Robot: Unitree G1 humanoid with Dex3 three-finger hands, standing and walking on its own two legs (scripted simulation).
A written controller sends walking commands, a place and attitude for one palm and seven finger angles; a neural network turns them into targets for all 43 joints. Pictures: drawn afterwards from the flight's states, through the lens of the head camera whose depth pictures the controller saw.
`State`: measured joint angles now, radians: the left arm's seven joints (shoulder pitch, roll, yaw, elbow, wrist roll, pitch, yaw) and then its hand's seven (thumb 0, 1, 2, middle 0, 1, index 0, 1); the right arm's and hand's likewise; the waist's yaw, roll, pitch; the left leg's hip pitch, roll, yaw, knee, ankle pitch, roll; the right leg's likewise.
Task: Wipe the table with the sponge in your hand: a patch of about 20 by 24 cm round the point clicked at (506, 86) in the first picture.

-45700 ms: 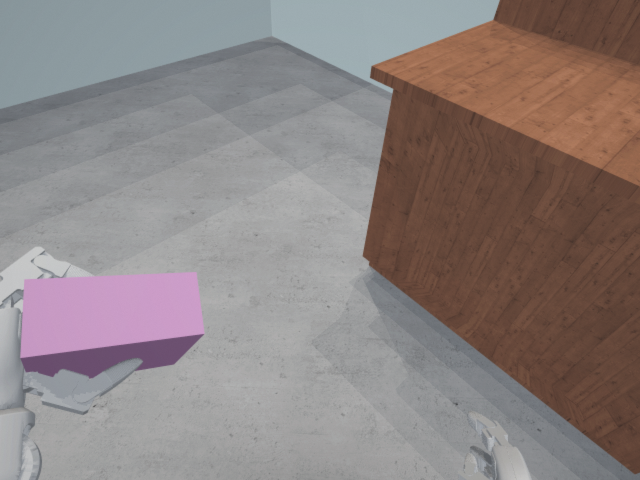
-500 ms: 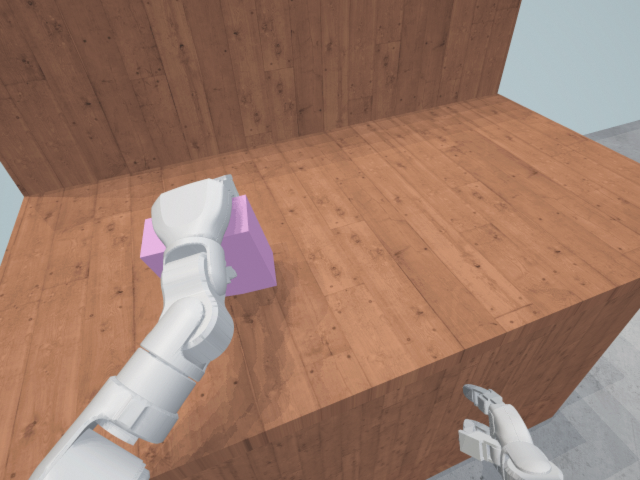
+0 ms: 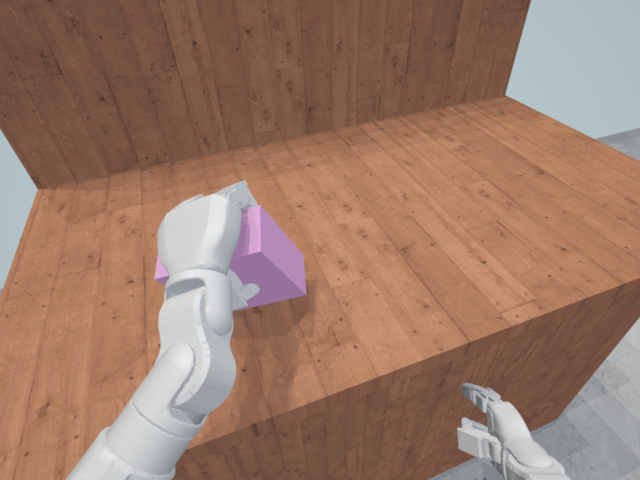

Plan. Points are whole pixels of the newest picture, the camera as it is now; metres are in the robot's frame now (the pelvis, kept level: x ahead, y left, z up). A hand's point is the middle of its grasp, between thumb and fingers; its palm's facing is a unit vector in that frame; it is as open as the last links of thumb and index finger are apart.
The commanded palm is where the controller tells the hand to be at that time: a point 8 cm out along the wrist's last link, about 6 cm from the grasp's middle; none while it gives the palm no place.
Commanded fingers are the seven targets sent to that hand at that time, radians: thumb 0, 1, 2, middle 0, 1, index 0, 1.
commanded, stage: wipe back along the third lane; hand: left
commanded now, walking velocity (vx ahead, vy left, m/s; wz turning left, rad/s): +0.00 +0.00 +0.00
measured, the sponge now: (245, 273) +0.33 +0.15 +0.13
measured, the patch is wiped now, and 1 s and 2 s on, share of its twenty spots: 0.80 0.80 0.80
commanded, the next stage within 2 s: slide back across to the middle lane in 0.42 s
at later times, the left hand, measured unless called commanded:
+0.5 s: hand (254, 281) +0.26 +0.11 +0.18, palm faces +0.39 -0.36 -0.84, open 9.9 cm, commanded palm +0.21 +0.11 +0.19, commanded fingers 0.00 0.10 1.30 -1.20 -1.60 -1.20 -1.60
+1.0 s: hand (224, 292) +0.23 +0.13 +0.19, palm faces +0.37 -0.48 -0.80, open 9.9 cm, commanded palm +0.18 +0.16 +0.23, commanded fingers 0.00 0.10 1.30 -1.20 -1.60 -1.20 -1.60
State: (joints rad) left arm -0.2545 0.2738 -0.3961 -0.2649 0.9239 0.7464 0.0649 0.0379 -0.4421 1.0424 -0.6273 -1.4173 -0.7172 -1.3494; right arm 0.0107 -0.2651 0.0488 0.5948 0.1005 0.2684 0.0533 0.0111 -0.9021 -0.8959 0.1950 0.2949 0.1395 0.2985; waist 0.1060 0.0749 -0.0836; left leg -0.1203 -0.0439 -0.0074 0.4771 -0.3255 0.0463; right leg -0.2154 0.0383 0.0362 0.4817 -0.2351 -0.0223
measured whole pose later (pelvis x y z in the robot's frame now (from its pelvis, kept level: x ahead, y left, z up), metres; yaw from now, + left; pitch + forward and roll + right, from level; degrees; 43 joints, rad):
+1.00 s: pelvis -0.03 -0.04 +0.00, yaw -3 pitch -4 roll +0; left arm 0.02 0.35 -0.18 -0.56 0.70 0.68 0.06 -0.01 -0.45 1.04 -0.64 -1.41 -0.73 -1.34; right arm 0.04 -0.25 0.06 0.55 0.08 0.23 0.01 0.01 -0.90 -0.90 0.19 0.29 0.20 0.30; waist 0.08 0.09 -0.07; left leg -0.10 0.01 0.02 0.48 -0.30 0.00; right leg -0.20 0.10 0.06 0.48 -0.19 -0.07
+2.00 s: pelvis -0.04 -0.05 +0.00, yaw -1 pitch -3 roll +1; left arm -0.29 0.43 -0.17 -0.03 0.83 0.68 -0.06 -0.04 -0.51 1.07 -0.72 -1.35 -0.79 -1.28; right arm 0.06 -0.30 0.07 0.62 0.08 0.15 -0.07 0.01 -0.90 -0.90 0.20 0.30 0.20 0.30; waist 0.06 0.10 -0.07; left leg -0.13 0.01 0.00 0.45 -0.26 -0.01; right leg -0.24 0.09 0.04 0.46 -0.16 -0.08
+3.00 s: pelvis -0.05 -0.04 +0.00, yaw -2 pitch -1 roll +1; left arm -0.60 0.51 -0.12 0.56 0.92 0.42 -0.10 0.00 -0.55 1.10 -0.74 -1.35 -0.80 -1.30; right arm 0.12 -0.31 0.05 0.70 0.08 0.08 -0.09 0.01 -0.90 -0.90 0.20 0.30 0.20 0.30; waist 0.02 0.09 -0.07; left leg -0.20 -0.02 -0.04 0.46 -0.25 0.00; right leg -0.30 0.09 0.06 0.45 -0.13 -0.06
